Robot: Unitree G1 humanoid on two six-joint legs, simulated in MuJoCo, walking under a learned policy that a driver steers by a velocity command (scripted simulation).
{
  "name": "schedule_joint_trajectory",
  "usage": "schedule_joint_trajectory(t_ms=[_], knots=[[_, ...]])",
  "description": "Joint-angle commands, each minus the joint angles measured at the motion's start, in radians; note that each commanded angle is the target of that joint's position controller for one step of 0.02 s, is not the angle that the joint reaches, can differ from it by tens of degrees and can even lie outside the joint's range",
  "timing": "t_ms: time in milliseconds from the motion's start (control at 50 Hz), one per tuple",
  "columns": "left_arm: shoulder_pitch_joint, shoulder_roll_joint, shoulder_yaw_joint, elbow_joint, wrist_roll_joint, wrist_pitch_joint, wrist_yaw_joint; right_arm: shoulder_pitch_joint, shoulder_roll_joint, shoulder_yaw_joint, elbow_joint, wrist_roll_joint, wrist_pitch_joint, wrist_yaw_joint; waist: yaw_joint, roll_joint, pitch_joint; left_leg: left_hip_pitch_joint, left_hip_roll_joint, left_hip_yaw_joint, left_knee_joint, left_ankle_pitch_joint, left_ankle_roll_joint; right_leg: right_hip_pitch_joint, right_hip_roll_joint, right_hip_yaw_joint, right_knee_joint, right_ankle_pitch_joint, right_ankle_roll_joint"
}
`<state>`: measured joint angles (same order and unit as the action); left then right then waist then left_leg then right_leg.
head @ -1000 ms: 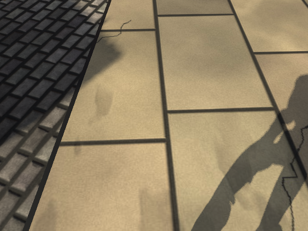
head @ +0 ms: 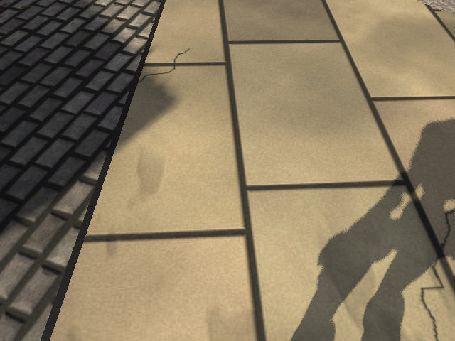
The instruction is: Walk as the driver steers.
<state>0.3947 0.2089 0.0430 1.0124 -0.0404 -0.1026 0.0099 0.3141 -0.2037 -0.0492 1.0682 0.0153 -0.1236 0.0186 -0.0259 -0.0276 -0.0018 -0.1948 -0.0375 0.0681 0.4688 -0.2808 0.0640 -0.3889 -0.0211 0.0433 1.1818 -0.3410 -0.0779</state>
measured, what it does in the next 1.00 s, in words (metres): walks ahead: right foot, then left foot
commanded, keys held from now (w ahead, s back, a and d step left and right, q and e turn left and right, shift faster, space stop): w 0.58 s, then no key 0.42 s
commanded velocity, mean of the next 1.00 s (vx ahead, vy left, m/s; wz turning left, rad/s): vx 0.36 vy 0.00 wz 0.00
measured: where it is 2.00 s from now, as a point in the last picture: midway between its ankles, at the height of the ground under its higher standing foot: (246, 268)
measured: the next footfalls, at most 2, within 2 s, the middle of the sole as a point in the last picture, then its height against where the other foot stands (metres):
right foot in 0.40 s outside the picture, level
left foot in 0.88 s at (205, 308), level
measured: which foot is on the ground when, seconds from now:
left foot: down 0.00-0.42, up 0.44-0.86, down 0.88-1.00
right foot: up 0.00-0.38, down 0.40-0.92, up 0.94-1.00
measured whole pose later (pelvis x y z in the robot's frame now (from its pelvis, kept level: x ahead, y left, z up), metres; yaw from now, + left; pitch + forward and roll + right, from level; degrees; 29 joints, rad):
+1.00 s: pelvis +0.46 -0.04 -0.01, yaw -1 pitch +2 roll -1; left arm 0.23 0.24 0.03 1.01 -0.01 -0.04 0.02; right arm 0.11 -0.20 -0.03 0.93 -0.02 -0.07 0.00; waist 0.02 -0.02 0.03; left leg -0.43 0.00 0.04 0.49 -0.09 0.04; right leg -0.30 0.02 0.01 0.89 -0.57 0.01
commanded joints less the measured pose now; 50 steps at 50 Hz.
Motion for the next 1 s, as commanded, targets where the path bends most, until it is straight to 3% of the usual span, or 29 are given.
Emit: schedule_joint_trajectory(t_ms=[20, 80, 160, 280, 320, 340, 360, 380, 400, 420, 440, 460, 480, 500, 520, 560, 580, 620, 660, 740, 800, 840, 880, 900, 920, 940, 960, 980, 1000], knots=[[-0.042, 0.079, 0.03, -0.078, 0.008, -0.017, -0.005, 0.051, -0.055, 0.015, -0.021, -0.013, 0.005, 0.007, 0.017, 0.072, 0.088, 0.15, 0.259, -0.308, -0.336, 0.111, 0.121, -0.321, -0.113, 0.023, 0.025, 0.147, -0.022], [-0.099, 0.048, 0.031, -0.097, 0.013, 0.008, -0.01, 0.127, -0.084, 0.019, -0.001, -0.015, 0.014, -0.009, 0.016, 0.081, 0.104, 0.136, 0.232, -0.213, -0.351, 0.28, 0.126, -0.355, -0.121, -0.025, -0.048, 0.201, 0.02], [-0.314, 0.035, 0.015, -0.184, 0.02, 0.006, -0.013, 0.141, -0.124, 0.018, -0.02, -0.022, 0.025, -0.03, -0.019, 0.074, 0.142, 0.118, 0.235, -0.172, -0.38, 0.317, 0.134, -0.395, -0.113, -0.044, -0.328, 0.332, 0.058], [-0.488, 0.053, 0.003, -0.251, 0.009, -0.008, -0.047, 0.208, -0.147, 0.005, -0.014, 0.0, 0.032, -0.037, -0.046, 0.091, 0.171, 0.216, 0.275, -0.127, -0.364, 0.31, 0.119, -0.329, -0.065, -0.066, -0.582, 0.393, 0.031], [-0.49, 0.072, 0.007, -0.264, 0.009, -0.015, -0.059, 0.197, -0.159, -0.002, -0.017, 0.0, 0.039, -0.037, -0.022, 0.101, 0.15, 0.277, 0.295, -0.114, -0.305, 0.424, 0.104, -0.282, -0.045, -0.074, -0.626, 0.34, 0.002], [-0.454, 0.094, 0.016, -0.261, 0.009, -0.018, -0.062, 0.183, -0.173, -0.007, -0.022, -0.003, 0.042, -0.036, 0.009, 0.119, 0.113, 0.297, 0.297, -0.105, -0.247, 0.581, 0.092, -0.205, -0.019, -0.088, -0.635, 0.308, -0.016], [-0.375, 0.125, 0.031, -0.243, 0.009, -0.019, -0.06, 0.169, -0.187, -0.011, -0.027, -0.009, 0.047, -0.035, 0.056, 0.145, 0.046, 0.308, 0.29, -0.092, -0.143, 0.772, 0.081, -0.086, 0.017, -0.111, -0.628, 0.28, -0.036], [-0.2, 0.168, 0.056, -0.192, 0.007, -0.017, -0.054, 0.149, -0.182, -0.009, -0.034, -0.016, 0.056, -0.034, 0.145, 0.151, -0.055, 0.265, 0.248, -0.057, 0.06, 0.898, 0.058, 0.13, 0.058, -0.136, -0.629, 0.267, -0.063], [-0.005, 0.232, 0.078, -0.143, 0.013, -0.012, -0.044, 0.134, -0.16, 0.004, -0.058, -0.024, 0.056, -0.031, 0.223, 0.104, -0.185, 0.045, 0.202, -0.034, 0.359, 0.715, 0.022, 0.452, -0.063, 0.005, -0.606, 0.251, -0.116], [0.104, 0.334, 0.097, -0.113, 0.042, -0.01, -0.044, 0.282, 0.006, 0.048, -0.071, -0.019, 0.034, -0.015, 0.141, -0.199, -0.387, -0.344, 0.001, -0.053, 0.788, 0.031, -0.043, 0.83, -0.349, 0.535, -0.716, 0.035, -0.293], [0.094, 0.244, 0.071, -0.109, 0.044, -0.011, -0.047, 0.251, -0.052, 0.037, -0.054, 0.011, -0.001, -0.009, 0.161, -0.187, -0.434, -0.457, -0.02, -0.229, 0.938, -0.253, -0.018, 0.829, -0.38, 0.777, -0.901, -0.038, -0.291], [-0.015, 0.192, 0.053, -0.117, 0.033, -0.016, -0.048, 0.125, -0.136, 0.013, -0.102, 0.038, -0.017, -0.008, 0.132, -0.149, -0.236, -0.552, 0.045, -0.201, 0.975, -0.198, 0.002, 0.675, -0.343, 0.602, -0.909, -0.005, -0.217], [-0.13, 0.15, 0.037, -0.142, 0.03, -0.017, -0.049, 0.049, -0.153, 0.01, -0.126, 0.036, -0.021, -0.016, 0.097, -0.053, -0.141, -0.519, 0.107, -0.169, 0.929, -0.092, 0.009, 0.489, -0.309, 0.436, -0.927, 0.113, -0.181], [-0.196, 0.12, 0.027, -0.15, 0.036, -0.021, -0.055, 0.023, -0.15, 0.001, -0.127, 0.021, -0.013, -0.027, 0.058, 0.004, -0.082, -0.461, 0.148, -0.153, 0.864, -0.024, 0.006, 0.333, -0.265, 0.316, -0.953, 0.212, -0.157], [-0.223, 0.098, 0.02, -0.144, 0.044, -0.025, -0.061, 0.052, -0.129, -0.005, -0.121, 0.011, 0.005, -0.032, 0.016, -0.019, -0.059, -0.387, 0.182, -0.159, 0.808, 0.019, 0.007, 0.235, -0.221, 0.227, -0.982, 0.242, -0.139], [-0.2, 0.091, 0.019, -0.117, 0.046, -0.028, -0.062, 0.091, -0.088, -0.005, -0.111, 0.009, 0.033, -0.034, -0.01, -0.045, -0.034, -0.332, 0.195, -0.143, 0.751, 0.04, 0.002, 0.15, -0.185, 0.15, -1.031, 0.27, -0.15], [-0.182, 0.103, 0.02, -0.104, 0.046, -0.03, -0.057, 0.078, -0.088, -0.007, -0.118, 0.007, 0.041, -0.036, -0.016, -0.044, -0.013, -0.346, 0.2, -0.136, 0.72, 0.053, -0.005, 0.128, -0.18, 0.124, -1.05, 0.287, -0.158], [-0.157, 0.134, 0.023, -0.09, 0.053, -0.03, -0.042, 0.004, -0.108, -0.016, -0.148, -0.005, 0.048, -0.042, -0.015, -0.028, 0.031, -0.405, 0.197, -0.123, 0.631, 0.114, -0.034, 0.122, -0.182, 0.075, -1.052, 0.507, -0.167], [-0.129, 0.142, 0.021, -0.079, 0.057, -0.02, -0.027, -0.06, -0.103, -0.017, -0.171, -0.014, 0.046, -0.043, -0.006, -0.024, 0.031, -0.433, 0.184, -0.109, 0.494, 0.193, -0.055, 0.153, -0.169, 0.018, -1.02, 0.707, -0.154], [-0.087, 0.164, 0.019, -0.064, 0.05, 0.0, -0.01, -0.186, -0.071, -0.002, -0.194, -0.013, 0.044, -0.032, 0.041, -0.036, 0.005, -0.325, 0.125, -0.063, 0.217, 0.358, -0.059, 0.182, -0.135, -0.056, -0.985, 0.728, -0.115], [-0.069, 0.161, 0.017, -0.041, 0.042, 0.015, -0.005, -0.236, -0.09, -0.002, -0.207, -0.012, 0.048, -0.024, 0.057, -0.048, 0.002, -0.303, 0.105, -0.076, 0.126, 0.344, -0.048, 0.26, -0.168, -0.029, -0.933, 0.7, -0.116], [-0.086, 0.163, 0.02, -0.033, 0.034, 0.023, -0.001, -0.231, -0.114, -0.008, -0.21, -0.019, 0.041, -0.019, 0.041, -0.054, -0.014, -0.277, 0.093, -0.084, 0.072, 0.28, -0.023, 0.313, -0.188, 0.001, -0.861, 0.705, -0.102], [-0.094, 0.151, 0.019, -0.031, 0.027, 0.03, 0.004, -0.123, -0.16, -0.028, -0.168, -0.032, 0.03, -0.022, -0.008, -0.01, -0.071, -0.102, 0.071, -0.067, -0.072, 0.461, 0.01, 0.324, -0.122, -0.008, -0.718, 0.657, -0.048], [-0.062, 0.133, 0.011, -0.037, 0.045, 0.026, 0.006, -0.048, -0.221, -0.042, -0.15, -0.043, 0.028, -0.029, -0.009, 0.056, -0.154, 0.077, 0.173, -0.159, -0.025, 0.86, 0.045, 0.25, -0.054, -0.046, -0.572, 0.5, -0.005], [0.1, 0.024, -0.019, 0.003, 0.057, 0.021, 0.0, -0.02, -0.225, -0.037, -0.139, -0.048, 0.039, -0.033, 0.056, 0.239, -0.267, 0.346, 0.355, -0.333, 0.04, 1.073, 0.203, 0.032, 0.03, -0.068, -0.37, 0.046, 0.053], [0.07, 0.048, -0.017, 0.01, 0.046, 0.033, 0.001, 0.008, -0.135, -0.015, -0.129, -0.036, 0.049, -0.028, 0.011, 0.266, -0.308, 0.325, 0.415, -0.446, -0.028, 0.948, 0.267, -0.024, 0.046, -0.026, -0.227, -0.313, 0.088], [0.007, 0.113, -0.001, -0.007, 0.026, 0.049, 0.002, -0.032, -0.119, -0.005, -0.136, -0.027, 0.052, -0.02, 0.013, 0.207, -0.256, 0.233, 0.388, -0.44, -0.079, 0.668, 0.242, -0.063, 0.016, 0.013, -0.153, -0.36, 0.092], [-0.052, 0.122, 0.005, -0.018, 0.02, 0.069, 0.011, -0.103, -0.131, -0.005, -0.152, -0.028, 0.055, -0.02, 0.025, 0.143, -0.195, 0.142, 0.357, -0.418, -0.118, 0.446, 0.202, -0.089, -0.011, 0.018, -0.133, -0.316, 0.096], [-0.09, 0.125, 0.011, -0.022, 0.026, 0.087, 0.02, -0.168, -0.135, -0.004, -0.168, -0.029, 0.057, -0.022, 0.036, 0.113, -0.131, 0.033, 0.335, -0.385, -0.166, 0.294, 0.177, -0.087, -0.03, 0.014, -0.163, -0.267, 0.106]])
